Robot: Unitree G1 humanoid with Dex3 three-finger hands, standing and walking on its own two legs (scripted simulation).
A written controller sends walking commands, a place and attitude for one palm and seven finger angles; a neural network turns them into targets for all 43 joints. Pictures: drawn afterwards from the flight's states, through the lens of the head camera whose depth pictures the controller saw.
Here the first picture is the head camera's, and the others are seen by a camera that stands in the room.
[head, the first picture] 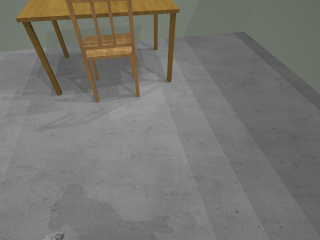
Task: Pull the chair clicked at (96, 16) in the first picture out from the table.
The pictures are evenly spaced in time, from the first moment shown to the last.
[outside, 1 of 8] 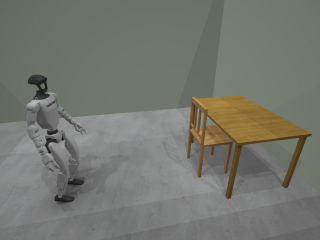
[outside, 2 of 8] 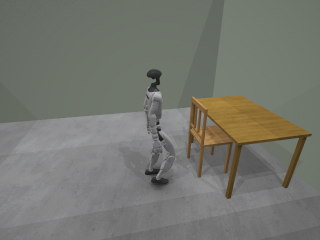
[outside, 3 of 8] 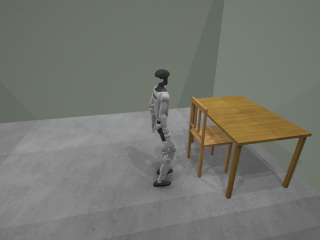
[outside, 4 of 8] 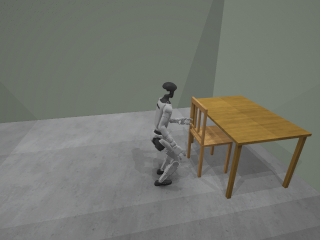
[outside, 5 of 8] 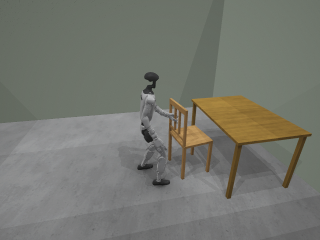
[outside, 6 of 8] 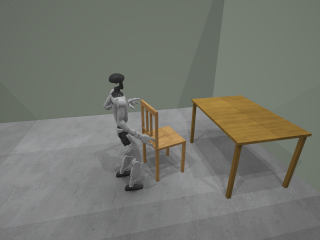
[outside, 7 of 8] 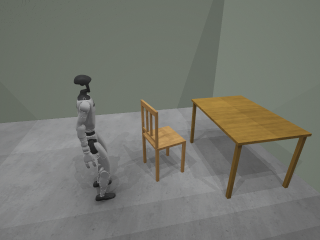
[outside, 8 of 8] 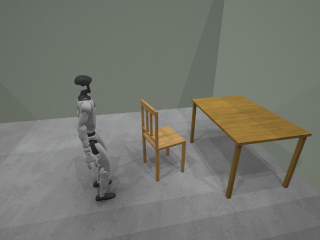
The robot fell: no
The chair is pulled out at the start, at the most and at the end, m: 0.00 0.57 0.57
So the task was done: yes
